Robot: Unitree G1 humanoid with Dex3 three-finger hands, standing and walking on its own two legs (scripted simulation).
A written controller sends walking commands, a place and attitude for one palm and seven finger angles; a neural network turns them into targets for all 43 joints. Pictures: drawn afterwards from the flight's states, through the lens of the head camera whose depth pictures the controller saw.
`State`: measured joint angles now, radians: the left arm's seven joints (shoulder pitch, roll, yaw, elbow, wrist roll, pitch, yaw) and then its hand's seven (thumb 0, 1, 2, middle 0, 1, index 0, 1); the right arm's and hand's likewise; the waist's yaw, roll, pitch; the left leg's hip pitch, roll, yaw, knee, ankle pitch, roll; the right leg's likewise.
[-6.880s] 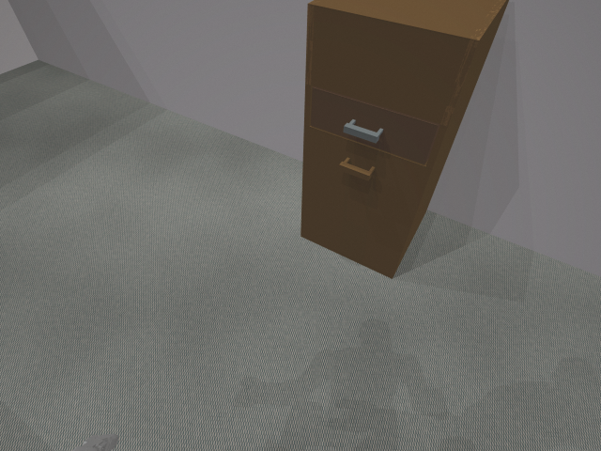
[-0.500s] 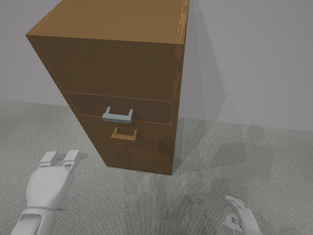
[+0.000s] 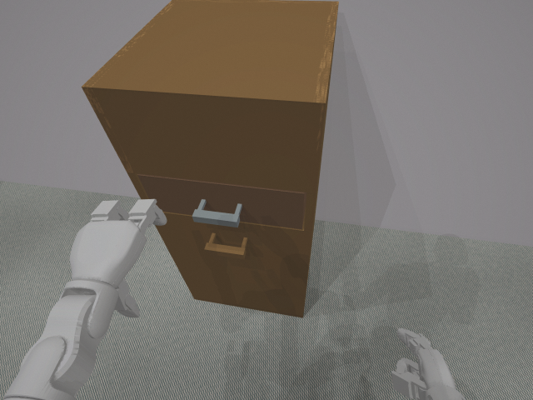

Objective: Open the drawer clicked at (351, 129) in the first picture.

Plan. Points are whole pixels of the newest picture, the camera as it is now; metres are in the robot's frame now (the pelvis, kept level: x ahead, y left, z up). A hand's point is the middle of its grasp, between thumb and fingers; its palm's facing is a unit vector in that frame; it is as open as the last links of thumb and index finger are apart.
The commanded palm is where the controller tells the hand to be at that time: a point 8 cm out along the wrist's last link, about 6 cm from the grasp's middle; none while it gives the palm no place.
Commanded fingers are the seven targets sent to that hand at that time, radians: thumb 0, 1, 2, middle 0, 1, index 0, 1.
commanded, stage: raise the hand with hooked fingers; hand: left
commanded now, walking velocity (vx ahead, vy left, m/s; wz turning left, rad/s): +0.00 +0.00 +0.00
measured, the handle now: (218, 211) +0.52 +0.19 -0.11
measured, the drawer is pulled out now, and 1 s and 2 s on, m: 0.00 0.00 0.00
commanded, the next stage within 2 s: move the hooked fingers above the handle in 0.56 s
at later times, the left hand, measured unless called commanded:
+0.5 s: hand (131, 256) +0.28 +0.23 +0.08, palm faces +0.03 -0.09 -1.00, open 13.8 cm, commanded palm +0.26 +0.24 +0.14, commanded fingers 0.00 -0.50 0.30 -0.30 -1.20 -0.30 -1.20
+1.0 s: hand (153, 251) +0.30 +0.22 +0.06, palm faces +0.00 -0.07 -1.00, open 13.8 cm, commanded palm +0.30 +0.23 +0.11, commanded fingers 0.00 -0.50 0.30 -0.30 -1.20 -0.30 -1.20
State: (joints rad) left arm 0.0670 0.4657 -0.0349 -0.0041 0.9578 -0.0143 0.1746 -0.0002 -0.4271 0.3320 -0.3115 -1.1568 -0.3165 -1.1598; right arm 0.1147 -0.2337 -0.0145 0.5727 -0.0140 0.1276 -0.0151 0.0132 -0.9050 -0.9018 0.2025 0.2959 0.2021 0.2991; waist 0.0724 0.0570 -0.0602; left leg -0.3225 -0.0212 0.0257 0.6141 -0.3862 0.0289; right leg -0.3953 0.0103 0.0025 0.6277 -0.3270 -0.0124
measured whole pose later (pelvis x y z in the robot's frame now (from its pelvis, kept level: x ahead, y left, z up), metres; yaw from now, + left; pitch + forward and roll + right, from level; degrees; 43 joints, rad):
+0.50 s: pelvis -0.02 +0.00 +0.01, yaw +0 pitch +4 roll +0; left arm -0.05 0.50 -0.03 0.06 0.93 -0.12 0.09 0.00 -0.49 0.30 -0.32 -1.20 -0.32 -1.20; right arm 0.19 -0.25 -0.03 0.61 0.00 0.15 -0.02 0.01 -0.90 -0.90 0.20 0.30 0.20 0.30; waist 0.07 0.06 -0.02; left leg -0.28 -0.03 0.03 0.53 -0.31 0.03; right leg -0.35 0.00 0.00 0.55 -0.26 -0.01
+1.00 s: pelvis -0.03 -0.01 +0.00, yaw +1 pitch +6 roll +1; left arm -0.26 0.46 -0.10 0.34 0.99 -0.14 0.15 0.00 -0.49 0.30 -0.32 -1.20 -0.32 -1.20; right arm 0.17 -0.23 -0.03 0.62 0.01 0.12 -0.04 0.01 -0.90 -0.90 0.20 0.30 0.20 0.30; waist 0.06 0.04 -0.04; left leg -0.37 -0.02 0.01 0.59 -0.32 0.02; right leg -0.44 0.01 -0.01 0.61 -0.26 -0.02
